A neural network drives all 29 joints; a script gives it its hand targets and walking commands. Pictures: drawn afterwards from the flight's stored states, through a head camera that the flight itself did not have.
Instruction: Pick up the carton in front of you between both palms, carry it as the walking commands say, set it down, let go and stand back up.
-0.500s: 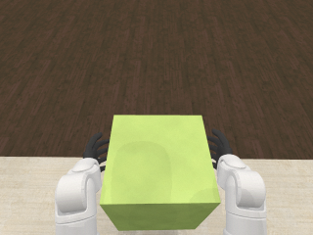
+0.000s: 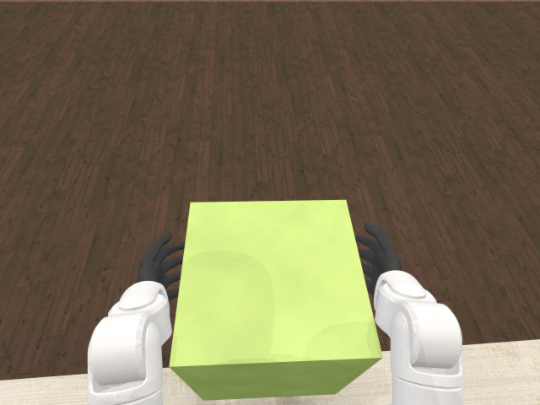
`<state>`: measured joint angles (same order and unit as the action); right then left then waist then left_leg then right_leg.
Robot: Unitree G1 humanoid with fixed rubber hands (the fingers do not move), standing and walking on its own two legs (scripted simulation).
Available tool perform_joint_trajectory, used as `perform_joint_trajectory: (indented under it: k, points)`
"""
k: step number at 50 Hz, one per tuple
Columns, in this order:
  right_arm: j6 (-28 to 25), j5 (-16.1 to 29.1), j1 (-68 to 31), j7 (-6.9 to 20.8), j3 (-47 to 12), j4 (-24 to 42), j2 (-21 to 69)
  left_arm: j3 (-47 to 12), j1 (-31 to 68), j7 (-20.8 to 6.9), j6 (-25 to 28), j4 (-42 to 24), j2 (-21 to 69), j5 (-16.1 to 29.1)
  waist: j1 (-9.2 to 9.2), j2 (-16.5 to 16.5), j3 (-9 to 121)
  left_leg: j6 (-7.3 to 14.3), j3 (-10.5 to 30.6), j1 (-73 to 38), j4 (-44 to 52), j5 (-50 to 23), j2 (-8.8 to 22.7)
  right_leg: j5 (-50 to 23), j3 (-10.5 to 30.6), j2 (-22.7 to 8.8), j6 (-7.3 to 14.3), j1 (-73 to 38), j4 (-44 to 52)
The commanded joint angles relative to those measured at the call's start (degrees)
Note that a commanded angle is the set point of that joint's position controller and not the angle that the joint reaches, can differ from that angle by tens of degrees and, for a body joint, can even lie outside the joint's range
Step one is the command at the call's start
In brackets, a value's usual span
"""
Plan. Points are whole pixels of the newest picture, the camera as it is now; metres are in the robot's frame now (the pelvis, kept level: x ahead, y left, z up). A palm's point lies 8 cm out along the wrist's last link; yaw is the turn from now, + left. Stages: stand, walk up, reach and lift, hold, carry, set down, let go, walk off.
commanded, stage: carry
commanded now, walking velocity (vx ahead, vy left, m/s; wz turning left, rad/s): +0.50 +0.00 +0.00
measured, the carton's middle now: (269, 307) +0.26 +0.00 +0.02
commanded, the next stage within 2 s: none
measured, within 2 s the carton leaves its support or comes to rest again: neither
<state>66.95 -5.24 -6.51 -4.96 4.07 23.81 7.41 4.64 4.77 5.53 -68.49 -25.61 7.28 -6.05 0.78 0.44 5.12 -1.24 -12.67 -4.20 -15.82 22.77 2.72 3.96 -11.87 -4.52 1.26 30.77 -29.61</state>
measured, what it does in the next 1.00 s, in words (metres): walks ahead: right foot, then left foot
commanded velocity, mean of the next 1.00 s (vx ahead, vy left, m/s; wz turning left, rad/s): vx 0.50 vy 0.00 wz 0.00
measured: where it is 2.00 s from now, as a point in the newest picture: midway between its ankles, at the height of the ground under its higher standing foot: (255, 178)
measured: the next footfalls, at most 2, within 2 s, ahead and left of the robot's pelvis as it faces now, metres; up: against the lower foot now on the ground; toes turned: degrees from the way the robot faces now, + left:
right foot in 0.04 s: +0.20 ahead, -0.11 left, +0.00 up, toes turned -11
left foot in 0.50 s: +0.51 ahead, +0.09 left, +0.01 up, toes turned +9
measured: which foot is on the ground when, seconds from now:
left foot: down 0.00-0.06, up 0.08-0.48, down 0.50-0.94, up 0.96-1.00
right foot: up 0.00-0.02, down 0.04-0.50, up 0.52-0.90, down 0.92-1.00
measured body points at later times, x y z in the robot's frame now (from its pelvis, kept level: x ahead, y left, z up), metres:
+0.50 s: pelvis +0.33 +0.00 -0.01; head +0.34 +0.00 +0.44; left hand +0.69 +0.16 +0.15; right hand +0.70 -0.15 +0.16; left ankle +0.46 +0.09 -0.73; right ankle +0.17 -0.10 -0.73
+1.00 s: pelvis +0.66 -0.01 +0.01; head +0.75 -0.01 +0.45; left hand +1.06 +0.16 +0.14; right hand +1.08 -0.14 +0.14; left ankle +0.50 +0.09 -0.61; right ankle +0.74 -0.08 -0.70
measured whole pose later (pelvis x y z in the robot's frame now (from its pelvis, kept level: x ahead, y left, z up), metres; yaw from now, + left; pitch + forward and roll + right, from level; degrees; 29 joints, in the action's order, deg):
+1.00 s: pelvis +0.66 -0.01 +0.01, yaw +1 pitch +6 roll -1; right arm 72.3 -2.3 -46.7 -7.0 17.9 4.3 0.6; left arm 15.5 47.5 8.0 -72.8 -2.6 2.3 -5.2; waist -2.9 0.8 -6.2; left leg 2.1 -0.3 21.8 -68.5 28.3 0.4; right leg 19.3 -7.8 1.7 4.7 31.9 -38.8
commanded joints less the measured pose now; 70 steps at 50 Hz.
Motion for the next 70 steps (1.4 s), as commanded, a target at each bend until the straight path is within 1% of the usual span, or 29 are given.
perform_joint_trajectory:
  k: [1, 2, 3, 4, 5, 8, 12, 22, 25, 26, 27, 28, 31, 37, 42, 44, 45, 46, 47, 48, 51, 55, 61, 64, 65, 66, 67, 68, 70]
  points:
    - [2.7, 22.2, -25.9, 13.8, -38.3, 5.4, 44.6, -39.5, 30.0, -14.0, -1.3, -5.8, 44.2, 23.7, -0.88, 6.8, 9.4, 4.6, -1.6, 3.2, -12.0, -40.5, 8.5, 3.9, -5.9, 5.3, 1.1, -18.0, 2.7]
    - [3.6, 22.1, -26.7, 13.4, -37.8, 5.6, 42.8, -38.5, 30.1, -14.0, -2.1, -5.2, 42.8, 23.7, -2.00, 3.4, 13.0, 3.2, -1.9, 10.2, -22.9, -35.2, 6.9, 6.5, -1.9, 2.7, 1.1, -29.6, 2.6]
    - [4.9, 22.5, -29.6, 13.1, -37.9, 7.0, 41.6, -37.0, 30.9, -14.0, -2.6, -3.8, 40.7, 22.9, -2.87, -9.2, 17.2, 0.2, -1.1, 24.3, -39.6, -22.1, 2.0, 17.2, 22.2, -11.6, 7.3, -40.1, 9.0]
    - [5.8, 22.7, -31.7, 13.0, -37.9, 7.8, 41.0, -36.6, 31.3, -13.9, -3.1, -3.2, 40.9, 23.2, -3.82, -21.1, 18.0, -0.5, 3.9, 37.8, -52.5, 3.1, -4.6, 13.7, 41.3, -19.2, 13.1, -46.5, 17.4]
    - [6.2, 22.8, -33.6, 12.8, -38.0, 6.7, 41.7, -36.8, 33.8, -13.8, -3.7, -4.8, 41.3, 24.4, -3.09, -15.3, 17.4, 1.5, 9.9, 42.0, -59.7, 5.2, -1.5, 5.7, 37.5, -20.1, 13.1, -46.4, 16.4]
    - [6.4, 23.3, -38.6, 12.3, -37.2, 5.8, 43.7, -37.9, 43.1, -13.4, -4.5, -7.1, 43.2, 26.1, -2.06, -2.8, 17.2, 4.0, 13.2, 41.0, -53.6, -3.6, 4.5, -4.7, 23.1, -15.5, 8.1, -37.4, 14.1]
    - [7.0, 22.0, -45.0, 10.7, -36.5, 1.5, 41.8, -37.8, 51.1, -13.3, -5.7, -3.9, 40.5, 27.7, -2.82, -6.3, 16.6, 3.4, 9.5, 39.9, -43.5, -7.6, 2.9, -1.6, 14.0, -12.2, 7.5, -34.1, 16.1]
    - [10.0, 24.6, -65.8, 10.2, -29.8, -18.0, 43.6, -30.4, 70.7, -12.7, -7.9, 17.3, 42.1, 28.4, -3.57, -9.6, 9.5, 5.8, 2.7, 37.9, -19.0, -16.7, -0.6, -12.6, 6.0, -9.1, 6.9, -34.3, 9.9]
    - [9.4, 25.5, -70.4, 10.8, -26.4, -24.6, 45.7, -28.7, 77.3, -12.2, -7.7, 22.0, 45.6, 28.9, 2.62, -2.7, 18.3, 6.6, -1.3, 11.1, -14.3, -13.5, -5.6, -19.3, -0.6, -4.0, 2.9, -25.6, -13.8]
    - [9.1, 25.4, -70.6, 10.9, -24.9, -26.9, 46.1, -28.0, 79.9, -12.0, -7.5, 23.3, 46.3, 28.9, 4.51, 6.8, 23.4, 8.9, 18.2, -0.4, -13.4, -8.7, 7.7, -2.9, 0.9, -1.4, 0.9, -14.8, -29.2]
    - [8.4, 25.4, -74.4, 10.9, -23.7, -27.2, 45.3, -27.0, 82.3, -11.7, -7.3, 24.3, 48.5, 29.2, 4.28, 20.1, 28.1, 17.5, 44.1, -14.8, -5.6, -5.5, 19.0, 25.2, 6.2, 7.4, -0.6, 4.5, -42.7]
    - [8.1, 26.9, -76.4, 11.1, -24.0, -27.3, 48.2, -26.5, 85.8, -11.0, -6.6, 23.5, 48.4, 29.1, 4.90, 18.0, 27.6, 19.5, 47.2, -15.4, -2.5, -4.1, 19.8, 26.7, 11.6, 6.3, 0.7, 11.8, -50.7]
    - [6.6, 31.5, -87.6, 11.3, -25.6, -21.1, 55.0, -24.5, 91.0, -9.2, -5.2, 21.9, 51.8, 28.5, 3.55, 4.6, 24.8, 15.5, 31.4, -9.7, -9.6, -26.5, 14.7, 19.9, 13.1, 1.8, 3.1, 16.1, -50.2]
    - [5.5, 31.5, -88.7, 10.3, -25.7, -18.6, 56.1, -22.8, 87.0, -6.8, -3.6, 22.1, 50.6, 23.4, 3.82, 5.5, 27.5, 15.5, 22.6, -13.8, -10.3, -31.9, 12.9, 19.0, 9.8, 1.8, 2.1, 21.2, -39.7]
    - [5.3, 29.1, -85.8, 10.3, -27.4, -17.7, 53.7, -24.5, 85.4, -7.1, -3.2, 20.6, 48.5, 21.1, 3.54, 7.4, 23.5, 12.8, 12.4, -8.3, -10.9, -44.0, 7.7, 9.5, 3.2, 5.4, 1.8, 9.3, -13.2]
    - [5.6, 27.8, -83.3, 10.2, -27.5, -17.7, 52.2, -25.1, 83.7, -7.5, -3.7, 20.4, 47.5, 21.0, 0.68, 9.2, 24.6, 10.1, 8.1, -5.1, -17.7, -59.3, 7.0, 8.7, -1.7, 9.9, 3.0, -4.2, -4.9]
    - [5.8, 27.2, -81.6, 10.2, -27.7, -18.0, 51.4, -25.2, 82.3, -7.9, -3.9, 20.7, 47.3, 21.0, -3.12, 8.0, 28.7, 7.2, 4.6, -0.5, -27.2, -59.5, 6.3, 3.1, -2.1, 10.1, 4.0, -19.0, -0.1]
    - [6.0, 26.4, -81.0, 10.3, -27.9, -18.2, 50.3, -25.3, 80.6, -8.5, -4.0, 20.9, 47.3, 21.7, -7.01, 4.3, 32.5, 5.5, 5.6, 9.9, -35.6, -44.2, 4.9, 5.1, 5.1, 4.7, 4.3, -34.2, -0.7]
    - [6.6, 26.0, -79.8, 10.6, -27.8, -17.8, 51.6, -25.3, 80.3, -8.9, -3.7, 21.2, 45.7, 21.3, -5.91, -14.5, 41.6, 2.2, 8.4, 29.4, -51.8, -15.4, -1.0, 0.0, 36.3, -12.5, 14.0, -53.4, -0.4]
    - [6.9, 24.4, -79.8, 10.5, -27.2, -16.6, 49.5, -26.4, 79.8, -9.4, -4.2, 20.2, 48.0, 22.9, -7.91, -19.6, 38.7, 2.1, 11.7, 42.1, -63.4, 7.4, -7.8, -9.1, 48.4, -14.7, 18.9, -58.2, 5.2]
    - [6.8, 21.9, -79.6, 8.9, -25.6, -14.9, 48.0, -29.9, 86.9, -10.8, -4.9, 12.3, 51.9, 29.4, -7.74, -3.7, 29.3, 4.6, 14.7, 54.5, -66.9, 3.7, -2.9, -25.4, 33.5, -12.0, 13.5, -55.2, -0.2]
    - [6.7, 17.5, -76.3, 6.6, -24.0, -13.7, 43.9, -31.8, 92.1, -11.5, -5.3, 6.8, 51.2, 33.6, -6.33, -4.6, 28.2, 4.7, 12.9, 52.8, -55.2, 1.6, -1.7, -19.8, 28.2, -11.2, 10.9, -51.5, 2.9]
    - [8.4, 15.2, -74.0, 6.5, -23.1, -22.7, 41.9, -29.1, 87.1, -13.3, -7.2, 19.3, 49.2, 32.3, -5.10, -9.4, 21.2, 4.0, 4.1, 39.6, -26.2, -6.6, -4.9, -22.9, 14.3, -6.1, 9.1, -37.0, 5.7]
    - [8.7, 16.9, -74.8, 7.8, -22.8, -28.2, 45.0, -26.5, 86.0, -14.0, -7.4, 26.4, 50.4, 30.6, 0.67, -9.4, 24.0, 6.7, -1.8, 16.0, -15.6, -12.2, -8.9, -35.1, 6.2, -4.9, 5.1, -28.2, -7.4]
    - [8.5, 18.0, -74.4, 8.5, -22.6, -29.7, 46.3, -25.8, 85.9, -14.1, -7.3, 28.0, 50.8, 29.7, 4.25, -6.4, 28.0, 7.4, 3.5, 1.8, -15.6, -10.6, -5.2, -23.9, 5.4, -3.4, 2.9, -19.9, -16.5]
    - [8.3, 18.7, -74.7, 9.0, -21.9, -30.8, 46.4, -24.8, 85.9, -14.2, -7.4, 29.3, 51.8, 29.2, 4.66, 8.9, 33.5, 14.6, 34.1, -10.4, -11.4, -3.8, 12.5, -0.7, 6.1, 2.1, -0.3, -5.2, -33.5]
    - [7.9, 19.9, -76.1, 9.6, -22.2, -31.5, 49.1, -24.3, 87.5, -14.1, -7.2, 29.3, 52.0, 28.4, 5.74, 17.7, 31.5, 20.9, 52.6, -14.8, -4.3, -14.4, 16.7, 25.3, 10.4, 10.8, -0.2, 8.9, -46.8]
    - [8.0, 22.6, -78.8, 10.2, -23.1, -29.3, 51.0, -23.7, 88.9, -13.5, -6.8, 29.0, 52.8, 27.7, 4.09, 12.0, 28.5, 21.3, 47.3, -14.4, -7.5, -18.7, 16.9, 25.5, 15.1, 7.0, 1.5, 14.7, -54.5]
    - [7.5, 28.4, -85.7, 11.3, -26.3, -24.1, 56.7, -21.8, 87.8, -11.7, -6.3, 26.8, 51.4, 25.0, 4.02, 1.9, 24.2, 17.0, 36.5, -7.9, -10.5, -28.8, 13.7, 21.9, 14.3, 3.9, 2.1, 16.9, -52.6]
